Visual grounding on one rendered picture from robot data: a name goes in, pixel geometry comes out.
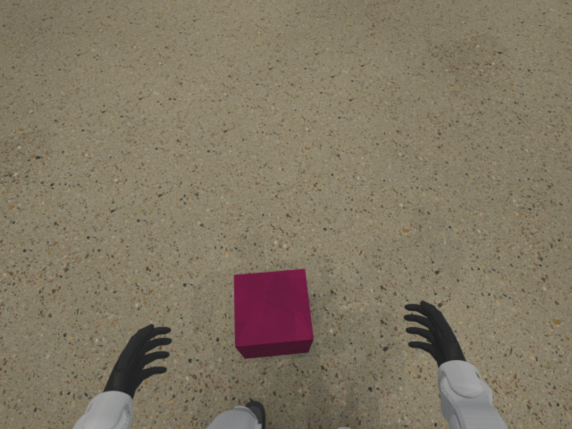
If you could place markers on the robot left thigh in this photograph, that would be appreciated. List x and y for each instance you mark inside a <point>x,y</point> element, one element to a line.
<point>235,419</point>

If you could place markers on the robot left hand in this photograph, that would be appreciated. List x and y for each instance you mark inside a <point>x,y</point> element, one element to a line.
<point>127,374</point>

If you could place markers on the right robot forearm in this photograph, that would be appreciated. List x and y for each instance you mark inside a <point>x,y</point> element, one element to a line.
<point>466,400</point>

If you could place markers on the robot right hand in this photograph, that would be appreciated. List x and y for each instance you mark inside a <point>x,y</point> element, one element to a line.
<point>444,345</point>

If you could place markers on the robot left shin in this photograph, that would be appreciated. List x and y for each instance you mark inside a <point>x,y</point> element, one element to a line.
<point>246,410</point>

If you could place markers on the left robot forearm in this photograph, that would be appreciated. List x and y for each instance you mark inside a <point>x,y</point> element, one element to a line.
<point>108,410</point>

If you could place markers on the carton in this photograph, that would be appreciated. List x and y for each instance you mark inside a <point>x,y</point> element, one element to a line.
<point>272,314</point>

